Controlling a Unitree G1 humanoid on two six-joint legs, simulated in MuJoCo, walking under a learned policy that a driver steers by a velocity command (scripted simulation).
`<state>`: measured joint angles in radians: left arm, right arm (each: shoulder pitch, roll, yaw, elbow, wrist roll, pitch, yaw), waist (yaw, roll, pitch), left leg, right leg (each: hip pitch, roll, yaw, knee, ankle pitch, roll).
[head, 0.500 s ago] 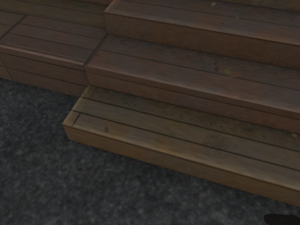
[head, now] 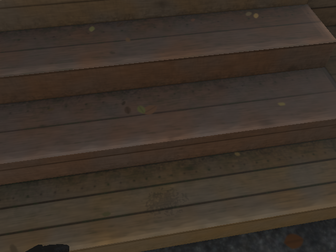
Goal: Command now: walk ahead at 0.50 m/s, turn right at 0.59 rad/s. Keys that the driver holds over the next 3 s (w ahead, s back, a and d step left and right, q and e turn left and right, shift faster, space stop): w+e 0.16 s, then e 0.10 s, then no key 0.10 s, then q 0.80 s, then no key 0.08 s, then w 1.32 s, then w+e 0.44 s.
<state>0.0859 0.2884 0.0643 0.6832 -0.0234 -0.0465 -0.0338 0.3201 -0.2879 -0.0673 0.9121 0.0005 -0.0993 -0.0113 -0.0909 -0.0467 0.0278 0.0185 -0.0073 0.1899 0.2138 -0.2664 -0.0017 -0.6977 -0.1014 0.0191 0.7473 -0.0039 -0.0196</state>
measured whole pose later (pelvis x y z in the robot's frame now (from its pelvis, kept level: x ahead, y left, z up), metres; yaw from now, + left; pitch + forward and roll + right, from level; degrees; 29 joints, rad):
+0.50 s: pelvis +0.23 -0.05 +0.01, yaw -12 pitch +2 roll +0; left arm 0.20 0.24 0.03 0.73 0.02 -0.02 0.02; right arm 0.16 -0.28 -0.04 0.77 0.01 -0.02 -0.03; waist 0.03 0.04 0.02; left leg -0.77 0.05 -0.01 1.35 -0.37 -0.10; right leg -0.18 0.10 0.06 0.35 -0.21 -0.09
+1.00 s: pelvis +0.40 +0.04 +0.07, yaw +3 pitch +2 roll -1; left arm 0.09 0.32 0.04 0.72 -0.01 0.01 0.00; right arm 0.16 -0.23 -0.01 0.58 -0.02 -0.02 -0.02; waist -0.01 -0.02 0.07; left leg -0.70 -0.06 0.03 0.94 -0.28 0.08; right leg -0.53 0.04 0.10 1.48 -0.36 0.01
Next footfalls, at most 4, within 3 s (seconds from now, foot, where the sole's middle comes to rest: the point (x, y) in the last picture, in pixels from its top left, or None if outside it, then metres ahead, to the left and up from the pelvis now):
0.12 right None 0.23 -0.12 -0.78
0.82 left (128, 216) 0.56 0.12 -0.64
1.58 right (190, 207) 0.57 -0.11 -0.64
2.12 left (92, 118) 0.91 0.24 -0.50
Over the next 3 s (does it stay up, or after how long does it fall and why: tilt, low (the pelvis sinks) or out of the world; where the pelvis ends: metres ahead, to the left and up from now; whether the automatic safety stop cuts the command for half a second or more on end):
stays up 1.22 0.22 0.42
